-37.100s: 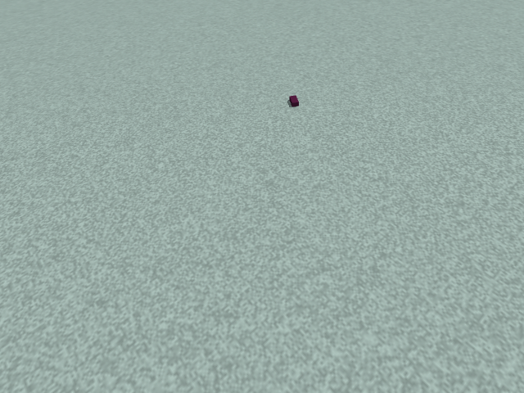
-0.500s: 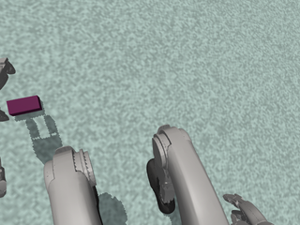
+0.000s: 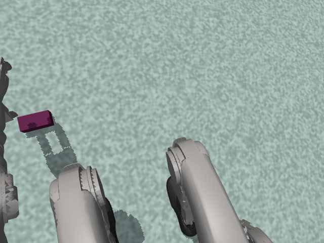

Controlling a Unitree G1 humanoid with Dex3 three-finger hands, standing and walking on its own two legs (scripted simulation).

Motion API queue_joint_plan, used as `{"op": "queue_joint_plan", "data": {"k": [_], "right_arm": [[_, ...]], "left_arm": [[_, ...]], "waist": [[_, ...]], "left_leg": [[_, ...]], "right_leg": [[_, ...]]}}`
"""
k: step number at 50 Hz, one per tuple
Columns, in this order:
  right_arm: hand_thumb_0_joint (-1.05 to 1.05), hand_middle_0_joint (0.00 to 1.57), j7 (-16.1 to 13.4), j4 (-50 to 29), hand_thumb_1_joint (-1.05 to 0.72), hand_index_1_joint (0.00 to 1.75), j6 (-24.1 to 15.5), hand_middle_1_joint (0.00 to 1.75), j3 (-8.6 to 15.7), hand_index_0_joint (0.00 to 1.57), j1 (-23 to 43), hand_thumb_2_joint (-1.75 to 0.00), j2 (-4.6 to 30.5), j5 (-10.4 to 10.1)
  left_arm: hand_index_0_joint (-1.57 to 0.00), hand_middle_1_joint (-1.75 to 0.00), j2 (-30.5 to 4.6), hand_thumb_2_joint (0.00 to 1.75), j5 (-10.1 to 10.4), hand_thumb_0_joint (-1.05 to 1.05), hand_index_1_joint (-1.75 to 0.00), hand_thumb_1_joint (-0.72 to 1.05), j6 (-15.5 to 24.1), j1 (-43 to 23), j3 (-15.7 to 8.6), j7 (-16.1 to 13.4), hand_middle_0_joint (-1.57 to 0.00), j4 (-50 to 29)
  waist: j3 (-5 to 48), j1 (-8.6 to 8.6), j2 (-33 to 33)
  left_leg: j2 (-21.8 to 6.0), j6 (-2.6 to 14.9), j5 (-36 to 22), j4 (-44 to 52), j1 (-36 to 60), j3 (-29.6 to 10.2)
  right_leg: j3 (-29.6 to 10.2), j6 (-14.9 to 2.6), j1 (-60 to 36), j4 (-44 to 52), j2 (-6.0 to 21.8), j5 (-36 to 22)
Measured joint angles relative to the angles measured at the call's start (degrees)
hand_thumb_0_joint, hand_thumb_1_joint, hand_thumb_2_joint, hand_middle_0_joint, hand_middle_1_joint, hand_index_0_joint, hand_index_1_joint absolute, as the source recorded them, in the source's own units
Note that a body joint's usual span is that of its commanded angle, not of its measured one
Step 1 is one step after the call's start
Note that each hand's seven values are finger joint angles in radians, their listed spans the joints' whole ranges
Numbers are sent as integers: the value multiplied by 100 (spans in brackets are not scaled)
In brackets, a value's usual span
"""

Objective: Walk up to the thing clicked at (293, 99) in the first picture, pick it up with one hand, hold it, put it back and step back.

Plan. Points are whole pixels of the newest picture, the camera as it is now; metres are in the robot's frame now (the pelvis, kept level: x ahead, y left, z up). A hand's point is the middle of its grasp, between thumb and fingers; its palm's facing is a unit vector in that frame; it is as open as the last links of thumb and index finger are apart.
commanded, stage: home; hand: left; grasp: from above
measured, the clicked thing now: (36, 121) +0.48 +0.32 -0.33
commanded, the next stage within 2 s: none
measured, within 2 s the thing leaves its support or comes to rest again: neither
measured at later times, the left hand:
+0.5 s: hand out of the picture +0.28 +0.26 +0.08, palm faces -0.09 -0.83 -0.55, open 7.5 cm
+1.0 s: hand out of the picture +0.22 +0.21 +0.29, palm faces +0.24 -0.95 -0.20, open 7.4 cm
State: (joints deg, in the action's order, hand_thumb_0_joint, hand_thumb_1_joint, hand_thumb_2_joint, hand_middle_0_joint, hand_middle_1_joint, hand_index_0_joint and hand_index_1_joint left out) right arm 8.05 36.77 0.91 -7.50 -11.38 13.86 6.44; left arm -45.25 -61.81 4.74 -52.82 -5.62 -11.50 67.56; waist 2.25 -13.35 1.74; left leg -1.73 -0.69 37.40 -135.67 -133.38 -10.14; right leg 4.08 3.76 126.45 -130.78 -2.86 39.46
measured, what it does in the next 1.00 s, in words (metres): rises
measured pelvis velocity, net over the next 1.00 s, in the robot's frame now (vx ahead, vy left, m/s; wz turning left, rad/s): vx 0.07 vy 0.00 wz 0.19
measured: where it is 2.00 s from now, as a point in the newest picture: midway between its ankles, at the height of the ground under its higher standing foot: (148, 228)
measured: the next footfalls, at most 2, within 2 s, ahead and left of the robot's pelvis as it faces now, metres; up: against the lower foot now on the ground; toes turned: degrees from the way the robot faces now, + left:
none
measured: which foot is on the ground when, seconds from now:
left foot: down 0.00-1.00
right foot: down 0.00-1.00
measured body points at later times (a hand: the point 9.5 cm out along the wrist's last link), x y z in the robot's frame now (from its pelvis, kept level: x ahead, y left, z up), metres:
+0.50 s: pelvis +0.00 -0.01 +0.19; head +0.15 +0.05 +0.61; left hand +0.28 +0.30 +0.12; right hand +0.23 -0.24 +0.10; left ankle +0.08 +0.13 -0.31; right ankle +0.10 -0.13 -0.31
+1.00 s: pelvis +0.07 +0.00 +0.35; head +0.11 +0.02 +0.80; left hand +0.21 +0.26 +0.31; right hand +0.25 -0.21 +0.27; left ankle +0.08 +0.13 -0.31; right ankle +0.10 -0.13 -0.31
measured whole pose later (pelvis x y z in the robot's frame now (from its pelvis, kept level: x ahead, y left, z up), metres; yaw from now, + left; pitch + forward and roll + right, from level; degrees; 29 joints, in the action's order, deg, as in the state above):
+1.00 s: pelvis +0.07 +0.00 +0.35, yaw +11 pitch +15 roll -3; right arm -9.7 30.6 -9.5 -2.8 -16.7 12.0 -2.2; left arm -12.9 4.6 -26.8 23.6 -3.5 -3.5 -4.0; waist 10.3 -4.4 3.1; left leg -2.7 -1.5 28.2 -64.6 -51.0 -4.5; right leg 3.2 0.8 45.9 -60.7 -0.3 29.3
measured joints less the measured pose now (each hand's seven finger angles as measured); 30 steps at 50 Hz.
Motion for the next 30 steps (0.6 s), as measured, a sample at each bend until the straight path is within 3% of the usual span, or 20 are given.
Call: {"op": "queue_joint_plan", "data": {"k": [6, 11, 19, 30], "right_arm": [[1, 20, -97, -64, -90, 30, 198, 30, 345, 20, -47, -90, 84, -323], [1, 20, -255, -141, -90, 30, 204, 30, 639, 20, 126, -90, 241, -494], [1, 20, -571, -377, -91, 30, -47, 30, 853, 20, 512, -90, 310, -699], [1, 20, -956, -491, -90, 30, -474, 30, 624, 20, 639, -90, -43, -839]], "left_arm": [[-21, -44, 699, 83, 1434, 0, -45, 26, -418, 1443, -35, 817, -22, -1874], [-21, -35, 1070, 86, 2420, 0, -36, 58, -666, 2441, 58, 1162, -22, -3046], [-21, -31, 1632, 89, 3669, 1, -31, 82, -1200, 3733, 235, 1152, -22, -4219], [-21, -30, 2403, 90, 5274, 1, -30, 89, -2107, 5178, 331, 910, -21, -5254]], "waist": [[418, 449, 89], [643, 754, 27], [761, 971, -55], [831, 977, -34]], "left_leg": [[-65, -12, 79, 777, 759, 185], [-86, -15, -13, 1449, 1430, 270], [-75, -48, -197, 2522, 2691, 334], [-65, -83, -423, 4127, 4657, 416]], "right_leg": [[-97, -66, -645, 671, 54, 61], [-121, -118, -1274, 1305, 92, -39], [-102, -188, -2525, 2355, 163, -218], [-82, -258, -4466, 3924, 237, -434]]}}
